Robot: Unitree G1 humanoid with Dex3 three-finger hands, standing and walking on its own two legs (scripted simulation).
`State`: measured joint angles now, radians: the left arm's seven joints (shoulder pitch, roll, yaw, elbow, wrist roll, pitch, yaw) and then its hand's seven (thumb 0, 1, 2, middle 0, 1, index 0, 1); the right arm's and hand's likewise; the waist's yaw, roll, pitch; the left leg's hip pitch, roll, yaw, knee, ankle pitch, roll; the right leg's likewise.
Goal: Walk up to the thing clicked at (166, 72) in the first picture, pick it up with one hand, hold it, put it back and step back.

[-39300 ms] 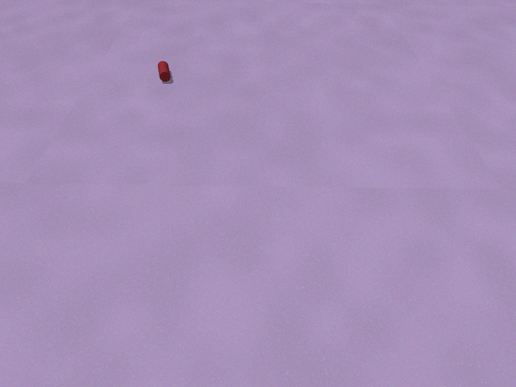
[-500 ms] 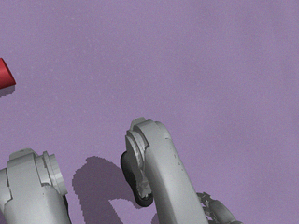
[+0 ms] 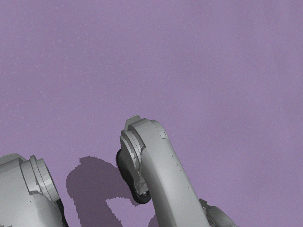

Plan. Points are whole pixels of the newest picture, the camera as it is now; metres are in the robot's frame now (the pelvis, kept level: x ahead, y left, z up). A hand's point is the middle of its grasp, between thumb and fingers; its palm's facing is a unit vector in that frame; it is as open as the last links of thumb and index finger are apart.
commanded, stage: rest palm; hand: left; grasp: from above
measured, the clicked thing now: out of the picture +0.49 +0.31 -0.27
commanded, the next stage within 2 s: close in 0.50 s
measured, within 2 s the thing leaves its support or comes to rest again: neither
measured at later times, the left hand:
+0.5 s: hand out of the picture +0.47 +0.30 -0.25, palm faces -0.44 -0.18 -0.88, open 13.3 cm
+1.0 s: hand out of the picture +0.47 +0.30 -0.25, palm faces -0.42 -0.16 -0.89, open 12.2 cm
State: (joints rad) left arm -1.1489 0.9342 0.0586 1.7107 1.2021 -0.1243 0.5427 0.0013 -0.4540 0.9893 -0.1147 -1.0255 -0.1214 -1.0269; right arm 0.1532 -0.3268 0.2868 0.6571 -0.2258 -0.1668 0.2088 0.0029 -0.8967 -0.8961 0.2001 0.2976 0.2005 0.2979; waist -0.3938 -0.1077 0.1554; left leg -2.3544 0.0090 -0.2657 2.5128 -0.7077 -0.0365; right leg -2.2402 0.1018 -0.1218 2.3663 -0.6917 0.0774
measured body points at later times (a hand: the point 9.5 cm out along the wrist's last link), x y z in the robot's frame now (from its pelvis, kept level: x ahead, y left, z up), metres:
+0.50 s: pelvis +0.00 +0.01 +0.00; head +0.29 +0.12 +0.32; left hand +0.49 +0.30 -0.20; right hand +0.03 -0.24 -0.05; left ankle +0.06 +0.14 -0.28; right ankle +0.11 -0.13 -0.28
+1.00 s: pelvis +0.00 +0.01 +0.01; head +0.29 +0.12 +0.32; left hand +0.49 +0.31 -0.20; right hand +0.02 -0.24 -0.05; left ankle +0.06 +0.14 -0.28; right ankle +0.11 -0.12 -0.28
